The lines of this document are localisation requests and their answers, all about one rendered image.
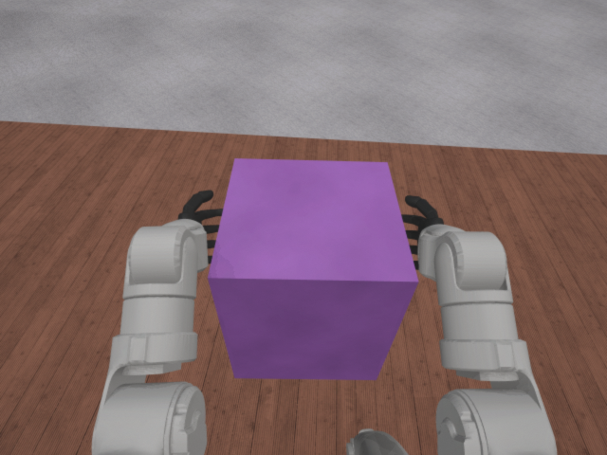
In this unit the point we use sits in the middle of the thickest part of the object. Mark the robot left forearm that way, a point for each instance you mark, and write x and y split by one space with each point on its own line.
156 331

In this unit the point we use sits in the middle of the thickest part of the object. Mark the right robot upper arm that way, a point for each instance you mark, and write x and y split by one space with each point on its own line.
491 422

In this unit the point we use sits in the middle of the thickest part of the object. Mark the carton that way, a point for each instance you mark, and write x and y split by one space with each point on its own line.
312 272

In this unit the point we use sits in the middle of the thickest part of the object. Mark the left robot upper arm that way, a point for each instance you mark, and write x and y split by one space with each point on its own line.
164 418

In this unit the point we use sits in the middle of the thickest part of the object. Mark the robot right thigh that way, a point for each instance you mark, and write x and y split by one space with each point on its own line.
374 442

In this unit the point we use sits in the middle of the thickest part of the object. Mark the right robot hand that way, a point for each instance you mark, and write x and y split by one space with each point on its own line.
431 219

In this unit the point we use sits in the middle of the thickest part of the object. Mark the left robot hand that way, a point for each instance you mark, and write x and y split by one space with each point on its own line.
189 212

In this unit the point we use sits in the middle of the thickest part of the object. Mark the robot right forearm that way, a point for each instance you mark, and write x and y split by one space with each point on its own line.
473 287

